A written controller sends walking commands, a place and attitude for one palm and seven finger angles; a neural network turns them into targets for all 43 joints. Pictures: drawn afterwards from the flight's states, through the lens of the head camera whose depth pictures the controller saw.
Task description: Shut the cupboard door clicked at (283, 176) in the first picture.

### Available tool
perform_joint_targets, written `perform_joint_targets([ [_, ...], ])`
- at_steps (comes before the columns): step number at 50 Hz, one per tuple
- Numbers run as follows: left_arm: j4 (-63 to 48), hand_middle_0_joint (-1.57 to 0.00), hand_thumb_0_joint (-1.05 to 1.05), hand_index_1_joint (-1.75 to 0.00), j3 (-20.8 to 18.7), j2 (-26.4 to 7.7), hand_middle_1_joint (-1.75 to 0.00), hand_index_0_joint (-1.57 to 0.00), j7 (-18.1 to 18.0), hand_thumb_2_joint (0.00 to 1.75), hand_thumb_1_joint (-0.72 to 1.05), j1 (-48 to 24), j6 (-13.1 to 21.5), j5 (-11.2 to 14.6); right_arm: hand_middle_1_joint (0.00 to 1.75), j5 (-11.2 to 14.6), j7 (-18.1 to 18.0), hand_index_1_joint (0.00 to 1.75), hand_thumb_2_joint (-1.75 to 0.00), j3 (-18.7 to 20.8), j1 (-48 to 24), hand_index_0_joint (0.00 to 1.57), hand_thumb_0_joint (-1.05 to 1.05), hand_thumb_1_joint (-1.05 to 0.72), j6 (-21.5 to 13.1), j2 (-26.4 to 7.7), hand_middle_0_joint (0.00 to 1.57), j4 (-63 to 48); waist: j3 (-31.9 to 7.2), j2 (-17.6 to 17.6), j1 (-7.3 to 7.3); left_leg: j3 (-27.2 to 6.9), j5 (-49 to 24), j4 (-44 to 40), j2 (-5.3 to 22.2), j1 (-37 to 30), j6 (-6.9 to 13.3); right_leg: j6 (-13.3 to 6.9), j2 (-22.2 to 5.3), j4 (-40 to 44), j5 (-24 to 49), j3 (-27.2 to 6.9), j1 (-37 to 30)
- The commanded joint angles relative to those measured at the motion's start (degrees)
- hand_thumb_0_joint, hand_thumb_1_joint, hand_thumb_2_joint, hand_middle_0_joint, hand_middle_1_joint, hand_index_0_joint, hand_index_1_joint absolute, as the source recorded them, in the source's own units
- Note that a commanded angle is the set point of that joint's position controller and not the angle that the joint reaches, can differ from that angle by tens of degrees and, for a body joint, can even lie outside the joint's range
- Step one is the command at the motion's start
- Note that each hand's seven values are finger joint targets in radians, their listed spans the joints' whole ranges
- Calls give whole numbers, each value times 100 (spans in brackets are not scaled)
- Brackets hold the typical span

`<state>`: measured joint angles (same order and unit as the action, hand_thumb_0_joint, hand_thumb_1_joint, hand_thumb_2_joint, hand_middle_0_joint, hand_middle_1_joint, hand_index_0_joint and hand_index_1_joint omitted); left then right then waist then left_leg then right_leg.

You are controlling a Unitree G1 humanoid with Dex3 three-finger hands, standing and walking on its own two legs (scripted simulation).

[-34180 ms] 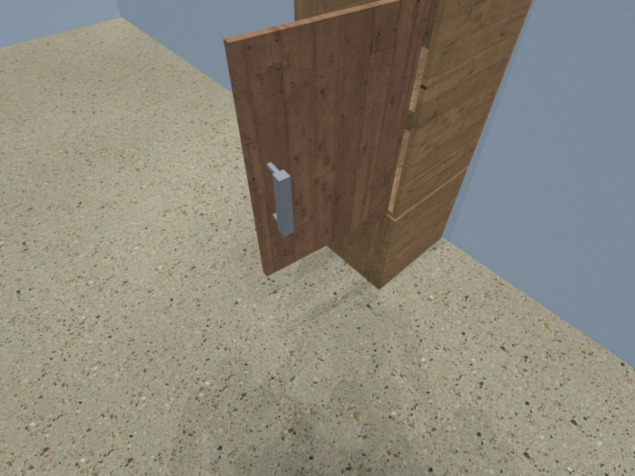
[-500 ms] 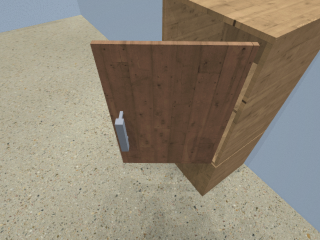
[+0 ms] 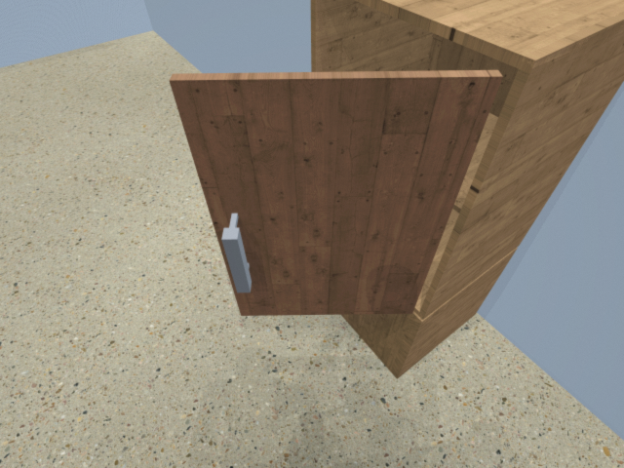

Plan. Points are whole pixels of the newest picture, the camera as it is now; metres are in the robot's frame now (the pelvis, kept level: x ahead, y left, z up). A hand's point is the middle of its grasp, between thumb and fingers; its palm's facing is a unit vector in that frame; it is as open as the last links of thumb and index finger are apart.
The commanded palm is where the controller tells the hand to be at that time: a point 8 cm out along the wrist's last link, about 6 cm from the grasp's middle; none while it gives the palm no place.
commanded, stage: look again from close up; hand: left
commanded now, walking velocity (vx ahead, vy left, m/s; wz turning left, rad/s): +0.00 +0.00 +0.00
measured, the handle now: (239, 253) +0.48 +0.16 -0.07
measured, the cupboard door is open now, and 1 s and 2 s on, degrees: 54 54 54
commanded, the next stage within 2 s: raise the hand and make a fist in 0.16 s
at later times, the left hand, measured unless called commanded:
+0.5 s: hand (179, 400) +0.21 +0.18 -0.01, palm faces +0.15 -0.99 -0.01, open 7.0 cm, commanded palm +0.12 +0.23 -0.07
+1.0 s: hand (193, 441) +0.17 +0.17 -0.07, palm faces +0.01 -1.00 -0.01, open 4.6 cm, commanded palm +0.14 +0.22 -0.07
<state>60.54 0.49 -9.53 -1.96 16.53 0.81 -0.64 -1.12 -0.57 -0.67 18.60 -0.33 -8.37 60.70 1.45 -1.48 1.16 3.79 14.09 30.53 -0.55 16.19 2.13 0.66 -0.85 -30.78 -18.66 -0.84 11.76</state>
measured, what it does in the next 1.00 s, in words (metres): lowers itself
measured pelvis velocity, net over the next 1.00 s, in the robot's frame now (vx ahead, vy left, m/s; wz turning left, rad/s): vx -0.04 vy -0.03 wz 0.02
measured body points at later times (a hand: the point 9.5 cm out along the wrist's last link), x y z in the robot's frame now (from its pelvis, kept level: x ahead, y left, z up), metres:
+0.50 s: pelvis -0.01 -0.02 -0.04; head +0.02 -0.01 +0.41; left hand +0.19 +0.23 -0.01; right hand +0.17 -0.27 -0.11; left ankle +0.03 +0.10 -0.73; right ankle -0.02 -0.13 -0.73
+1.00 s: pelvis -0.04 -0.03 -0.11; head +0.03 -0.03 +0.33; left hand +0.17 +0.22 -0.07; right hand +0.14 -0.25 -0.21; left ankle +0.02 +0.09 -0.73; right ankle -0.02 -0.13 -0.73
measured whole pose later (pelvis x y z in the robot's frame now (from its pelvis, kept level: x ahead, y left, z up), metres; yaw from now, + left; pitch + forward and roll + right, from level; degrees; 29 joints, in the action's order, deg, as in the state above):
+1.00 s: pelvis -0.04 -0.03 -0.11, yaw +1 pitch +17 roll -2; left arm 1.3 -10.5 -13.5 18.6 22.0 19.9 18.4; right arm 1.7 -4.1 -0.1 13.8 -12.3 -10.7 33.1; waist -10.4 -2.7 -0.9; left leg -1.8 28.4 74.2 2.8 63.2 -0.6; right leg -2.5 1.4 -73.7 -34.6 5.5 56.5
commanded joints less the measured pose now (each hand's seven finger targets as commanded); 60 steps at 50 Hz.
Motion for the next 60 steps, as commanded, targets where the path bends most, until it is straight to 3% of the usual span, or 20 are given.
perform_joint_targets([
  [1, -254, -20, 0, -30, -106, -613, -30, -20, -55, 90, 90, 276, 106, -28, 30, 27, -55, 30, -90, 168, 12, 20, 0, -90, -193, -744, 20, -250, 186, 280, -117, -788, -328, -840, 605, -182, 96, -314, -323, 589, 495, -376, 284],
  [12, -208, -20, 0, -30, -149, -952, -30, -20, -29, 90, 90, 43, 100, -33, 30, 42, -72, 30, -90, 190, -507, 20, 0, -90, -213, -1041, 20, -154, 19, 163, -124, -659, -1113, -771, 609, -629, 65, -245, -434, 716, 1158, -433, 107],
  [13, -74, -20, 0, -30, -111, -677, -30, -20, -247, 90, 90, 473, 121, -84, 30, 110, -47, 30, -90, 176, -683, 20, 0, -90, -167, -996, 20, -475, 126, 495, -209, -553, -1528, 126, 797, -421, -86, -147, -615, 897, 1903, -558, 185],
  [14, -9618, -20, 0, -30, -2902, -4370, -30, -20, -334, 90, 90, -4517, 1678, 606, 30, 180, -540, 30, -90, 519, -151, 20, 0, -90, -1234, -2105, 20, -2040, -2144, -13, 598, -811, -2401, 307, 435, -2340, -11, -178, -92, -518, 2495, 184, 282],
  [15, -7397, -22, 0, -32, -390, -1107, -32, -22, -263, 90, 90, -168, 1181, 731, 30, 438, -665, 30, -90, 165, -674, 20, 0, -90, -1672, -1311, 20, -2073, -3063, -1871, -29, -852, -3325, 155, 533, -2824, -136, -124, 171, -1100, 1152, 543, 980],
  [16, -7212, -24, 0, -34, -107, 28, -34, -24, -222, 90, 90, 1317, 446, 1083, 30, 281, -501, 30, -90, 203, -778, 20, 0, -90, -1874, -1094, 20, -2235, -2593, -2094, -200, -794, -3890, -184, 465, -2161, -442, -166, 172, -1082, 538, 643, 920],
  [17, -6639, -25, 0, -36, -296, -275, -36, -25, -294, 90, 90, 309, 482, 949, 30, 356, -335, 30, -90, 280, -574, 20, 0, -90, -1974, -1082, 20, -2067, -1057, -787, 271, -922, -2752, -76, 435, -973, -437, -93, 126, -841, 301, 572, 1567],
  [18, -6130, -27, 0, -38, -455, -78, -38, -27, -156, 90, 90, 401, 723, 989, 30, 254, -252, 30, -90, 440, -624, 20, 0, -90, -1981, -1195, 20, -2290, -55, -305, 192, -867, -1316, 141, 279, -8, -394, -139, 147, -528, 214, 677, 1909],
  [20, -4838, -31, 0, -42, -701, 79, -42, -31, 291, 90, 90, 1414, 1607, 1187, 30, 175, -127, 30, -90, 504, -942, 20, 0, -90, -1984, -1202, 20, -2578, 368, 1149, 13, -774, 200, 935, 85, 1505, -287, -172, 142, -793, -209, 793, 2708],
  [23, -4656, -36, 0, -48, -1105, -24, -48, -36, 1517, 90, 90, 2229, 3264, 1490, 30, 63, 98, 30, -90, 664, -1086, 20, 0, -90, -1942, -1191, 20, -2979, -1064, 1258, -532, -504, -597, 2258, -20, 2252, -375, -286, 177, -2306, 788, 646, 3041],
  [25, -4702, -40, 0, -52, -1437, -531, -52, -40, 2222, 90, 90, 1893, 3949, 1596, 30, 100, 147, 30, -90, 733, -1252, 20, 0, -90, -1944, -1234, 20, -3312, -1637, 889, -561, -415, -296, 2900, -75, 2852, -331, -290, 138, -2888, 610, 323, 3423],
  [27, -5220, -44, 0, -56, -1752, -925, -56, -44, 2491, 90, 90, 1621, 3720, 1834, 30, 173, 129, 30, -90, 707, -1336, 20, 0, -90, -1816, -1281, 20, -3714, -2079, -32, -713, -305, 3, 3079, -139, 3040, -256, -322, 111, -2991, 168, 31, 3372],
  [29, -6082, -47, 0, -60, -1896, -1100, -60, -47, 2485, 90, 90, 1132, 3347, 2089, 30, 264, 2, 30, -90, 676, -1397, 20, 0, -90, -1742, -1254, 20, -4046, -2345, -172, -643, -298, 515, 3189, -108, 3180, -194, -255, 110, -2788, -668, -176, 3468],
  [32, -7548, -53, 0, -66, -1857, -1323, -66, -53, 2170, 90, 90, 123, 3325, 2120, 30, 261, -179, 30, -90, 593, -1126, 20, 0, -90, -1735, -1163, 20, -4066, -2607, -277, -315, -430, 615, 3679, 31, 3378, -72, -119, 78, -2560, -903, -639, 3545],
  [37, -7855, -62, 0, -76, -1178, -1073, -76, -62, 2138, 90, 90, -275, 3403, 1891, 30, 236, -410, 30, -90, 479, -929, 20, 0, -90, -1842, -1168, 20, -3677, -2224, -206, 141, -616, 712, 3981, 187, 3520, 23, -116, 183, -2671, -905, -459, 4187],
  [42, -6871, -71, 0, -86, -1423, -1163, -86, -71, 2393, 90, 90, 433, 2523, 2036, 30, 343, -482, 30, -90, 419, -1015, 20, 0, -90, -1732, -1153, 20, -3710, -2203, 156, -124, -639, 922, 3854, 140, 3949, -8, -67, 95, -2426, -1505, -546, 3843],
  [46, -6939, -79, 0, -94, -1871, -1329, -94, -79, 2050, 90, 90, 737, 2163, 2078, 30, 337, -447, 30, -90, 424, -1113, 20, 0, -90, -1614, -1027, 20, -3819, -2482, 260, -419, -656, 701, 3642, 133, 3864, -40, -26, 29, -2474, -1111, -519, 3379],
  [50, -7136, -86, 0, -102, -1677, -1040, -102, -86, 1732, 90, 90, 848, 2516, 1986, 30, 282, -369, 30, -90, 444, -1022, 20, 0, -90, -1579, -969, 20, -3817, -2425, 289, -369, -667, 472, 3471, 145, 3722, -73, -44, 69, -2752, -453, -210, 3482],
  [56, -7062, -97, 0, -114, -1245, -927, -114, -97, 1656, 90, 90, 769, 2968, 1802, 30, 233, -349, 30, -90, 467, -900, 20, 0, -90, -1561, -1148, 20, -3809, -2137, 80, -204, -725, 769, 3294, 158, 3511, -36, -215, 231, -2908, -1036, 135, 4092],
  [60, -7370, -104, 0, -122, -1171, -921, -122, -104, 1581, 90, 90, 768, 3042, 1754, 30, 223, -336, 30, -90, 469, -865, 20, 0, -90, -1537, -1214, 20, -3882, -2433, -217, -213, -794, 810, 3128, 155, 3145, -52, -256, 261, -3066, -882, 351, 4202],
])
